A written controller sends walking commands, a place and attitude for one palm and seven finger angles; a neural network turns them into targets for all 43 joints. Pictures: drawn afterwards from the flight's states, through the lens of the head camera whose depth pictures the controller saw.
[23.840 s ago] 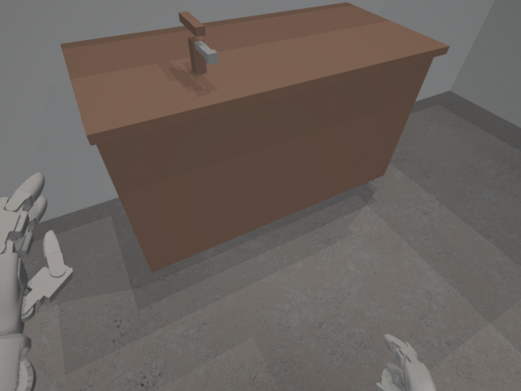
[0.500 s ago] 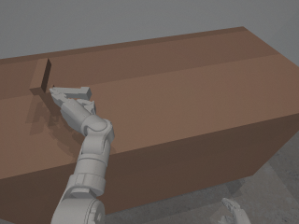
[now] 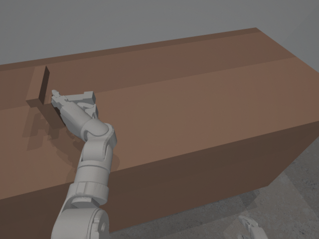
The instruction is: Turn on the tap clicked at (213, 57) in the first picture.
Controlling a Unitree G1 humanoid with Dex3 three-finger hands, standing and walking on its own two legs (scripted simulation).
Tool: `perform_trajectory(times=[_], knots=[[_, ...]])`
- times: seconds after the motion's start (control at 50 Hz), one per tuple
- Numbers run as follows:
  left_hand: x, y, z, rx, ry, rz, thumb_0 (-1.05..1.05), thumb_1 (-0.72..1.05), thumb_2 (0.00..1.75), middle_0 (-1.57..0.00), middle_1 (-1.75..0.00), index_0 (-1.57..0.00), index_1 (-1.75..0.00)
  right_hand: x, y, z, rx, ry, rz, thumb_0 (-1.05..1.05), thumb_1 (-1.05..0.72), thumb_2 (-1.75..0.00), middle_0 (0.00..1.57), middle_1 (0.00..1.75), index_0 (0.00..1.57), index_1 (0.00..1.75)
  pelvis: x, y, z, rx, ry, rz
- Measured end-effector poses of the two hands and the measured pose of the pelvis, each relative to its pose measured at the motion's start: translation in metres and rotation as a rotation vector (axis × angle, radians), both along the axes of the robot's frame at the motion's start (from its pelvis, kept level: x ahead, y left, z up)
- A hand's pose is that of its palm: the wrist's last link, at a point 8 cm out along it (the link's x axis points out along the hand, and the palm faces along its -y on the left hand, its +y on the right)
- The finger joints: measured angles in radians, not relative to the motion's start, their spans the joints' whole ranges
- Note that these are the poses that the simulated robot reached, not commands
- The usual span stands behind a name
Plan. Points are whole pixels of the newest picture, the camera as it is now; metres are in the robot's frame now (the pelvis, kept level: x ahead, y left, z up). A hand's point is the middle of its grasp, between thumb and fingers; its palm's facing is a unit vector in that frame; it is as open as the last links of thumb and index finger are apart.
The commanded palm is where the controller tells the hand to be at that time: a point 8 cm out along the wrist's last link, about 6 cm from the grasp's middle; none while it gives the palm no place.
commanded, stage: lift the hand up off the lever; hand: left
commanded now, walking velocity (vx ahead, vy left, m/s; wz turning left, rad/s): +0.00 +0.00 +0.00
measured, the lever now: (89, 98) +0.44 +0.23 +0.12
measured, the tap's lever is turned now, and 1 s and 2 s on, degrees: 82 81 85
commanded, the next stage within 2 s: none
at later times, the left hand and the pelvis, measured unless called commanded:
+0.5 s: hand (90, 106) +0.40 +0.21 +0.13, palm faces +0.80 -0.60 -0.09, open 7.8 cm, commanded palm +0.34 +0.22 +0.14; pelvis +0.01 +0.01 +0.00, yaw +0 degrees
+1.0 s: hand (87, 103) +0.38 +0.20 +0.16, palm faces +0.80 -0.60 -0.07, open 7.8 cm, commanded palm +0.32 +0.22 +0.16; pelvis -0.01 +0.00 +0.00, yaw +1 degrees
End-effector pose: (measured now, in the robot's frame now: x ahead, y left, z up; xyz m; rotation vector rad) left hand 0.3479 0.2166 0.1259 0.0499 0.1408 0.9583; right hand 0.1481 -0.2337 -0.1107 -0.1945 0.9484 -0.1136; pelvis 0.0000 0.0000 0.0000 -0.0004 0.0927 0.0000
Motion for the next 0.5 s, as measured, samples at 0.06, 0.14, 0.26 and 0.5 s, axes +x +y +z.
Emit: perform_trajectory(times=[0.06, 0.14, 0.26, 0.5], knots=[[0.000, 0.002, 0.001, -0.002, 0.001, -0.003, 0.01, 0.89, 0.90, -0.15, -0.15, -0.14, -0.14, 0.004, 0.003, 0.002, 0.001, -0.010, 0.007, 0.01, -0.91, -0.90, 0.20, 0.30, 0.20, 0.30, 0.002, 0.002, 0.000, -0.001, -0.003, 0.000], [-0.002, 0.003, 0.002, -0.012, 0.000, -0.010, 0.01, 0.89, 0.90, -0.15, -0.15, -0.15, -0.14, 0.012, 0.008, 0.004, 0.004, -0.026, 0.018, 0.01, -0.91, -0.90, 0.20, 0.30, 0.20, 0.30, 0.003, 0.004, 0.001, -0.001, -0.008, 0.000], [-0.006, 0.005, 0.004, -0.027, -0.003, -0.019, 0.01, 0.89, 0.90, -0.17, -0.16, -0.15, -0.14, 0.024, 0.017, 0.009, 0.012, -0.054, 0.034, 0.01, -0.91, -0.90, 0.20, 0.30, 0.20, 0.30, 0.005, 0.007, 0.002, -0.003, -0.019, -0.001], [-0.007, 0.007, 0.015, -0.022, -0.002, -0.025, 0.01, 0.90, 0.90, -0.18, -0.17, -0.15, -0.15, 0.037, 0.030, 0.014, 0.026, -0.082, 0.067, 0.01, -0.90, -0.90, 0.20, 0.30, 0.20, 0.30, 0.005, 0.010, 0.002, -0.004, -0.032, 0.003]])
